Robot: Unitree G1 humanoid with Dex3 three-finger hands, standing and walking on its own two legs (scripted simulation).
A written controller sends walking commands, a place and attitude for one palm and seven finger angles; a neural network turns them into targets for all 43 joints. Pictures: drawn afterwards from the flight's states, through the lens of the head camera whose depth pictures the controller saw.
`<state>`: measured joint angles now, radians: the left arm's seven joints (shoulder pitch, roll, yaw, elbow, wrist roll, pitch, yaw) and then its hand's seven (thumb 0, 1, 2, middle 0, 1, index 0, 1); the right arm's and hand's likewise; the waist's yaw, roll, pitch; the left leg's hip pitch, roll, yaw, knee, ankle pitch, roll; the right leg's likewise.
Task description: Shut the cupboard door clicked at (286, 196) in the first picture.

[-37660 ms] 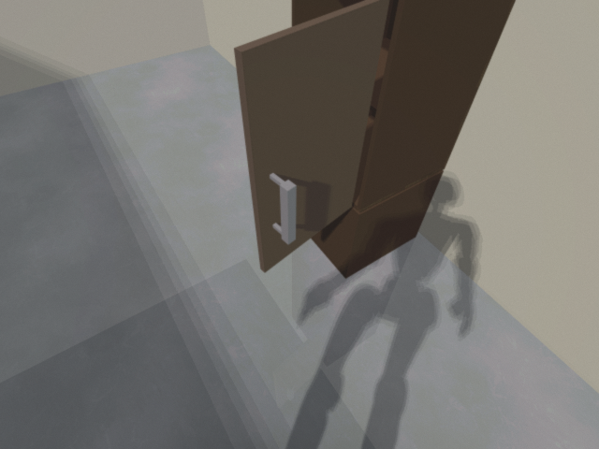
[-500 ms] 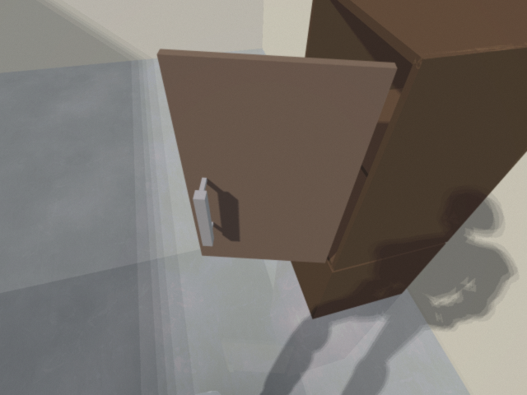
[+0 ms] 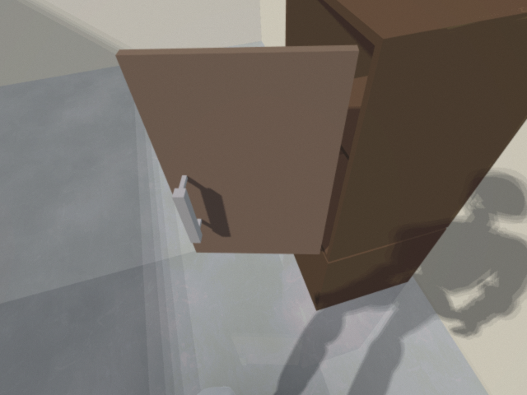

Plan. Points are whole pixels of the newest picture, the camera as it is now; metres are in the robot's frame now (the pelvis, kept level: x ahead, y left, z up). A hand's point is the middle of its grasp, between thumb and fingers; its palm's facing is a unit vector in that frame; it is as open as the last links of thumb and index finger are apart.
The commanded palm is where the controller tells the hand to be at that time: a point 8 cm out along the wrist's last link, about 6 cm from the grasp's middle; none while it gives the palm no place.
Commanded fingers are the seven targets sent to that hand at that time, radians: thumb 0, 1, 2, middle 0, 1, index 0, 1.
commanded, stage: come to a stop and stand still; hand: left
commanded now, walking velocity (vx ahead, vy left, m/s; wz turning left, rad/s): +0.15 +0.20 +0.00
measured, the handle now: (190, 210) +0.50 +0.21 -0.10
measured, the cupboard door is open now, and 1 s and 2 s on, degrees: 71 71 71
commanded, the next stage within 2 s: look again from close up in 0.84 s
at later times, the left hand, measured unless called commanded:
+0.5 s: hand out of the picture +0.00 +0.27 -0.17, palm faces +0.02 -0.97 -0.26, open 7.4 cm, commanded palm none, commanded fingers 0.00 0.90 0.90 -0.20 -0.30 -0.20 -0.30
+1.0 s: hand out of the picture +0.05 +0.28 -0.17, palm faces -0.05 -0.97 -0.23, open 7.4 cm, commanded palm none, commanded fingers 0.00 0.90 0.90 -0.20 -0.30 -0.20 -0.30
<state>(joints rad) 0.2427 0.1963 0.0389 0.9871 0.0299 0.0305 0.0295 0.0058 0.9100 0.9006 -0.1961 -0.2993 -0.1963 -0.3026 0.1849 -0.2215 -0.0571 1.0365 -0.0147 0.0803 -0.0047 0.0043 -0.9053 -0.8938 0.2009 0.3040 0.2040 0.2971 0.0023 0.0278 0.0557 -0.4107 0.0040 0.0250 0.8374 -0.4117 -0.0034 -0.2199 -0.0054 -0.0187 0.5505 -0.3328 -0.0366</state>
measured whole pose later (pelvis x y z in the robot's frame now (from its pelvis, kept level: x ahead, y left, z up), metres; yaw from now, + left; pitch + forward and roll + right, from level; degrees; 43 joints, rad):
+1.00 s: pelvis +0.00 +0.09 +0.00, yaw -2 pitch +0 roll +1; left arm 0.20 0.20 -0.01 1.06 0.01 0.01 0.03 0.01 0.91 0.90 -0.20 -0.30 -0.20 -0.30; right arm 0.23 -0.20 0.01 1.05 -0.02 -0.02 -0.02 0.00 -0.91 -0.89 0.20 0.30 0.20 0.30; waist 0.00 -0.01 0.08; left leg -0.16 -0.07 0.12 0.46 -0.31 0.09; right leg -0.20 -0.11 0.06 0.49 -0.29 0.06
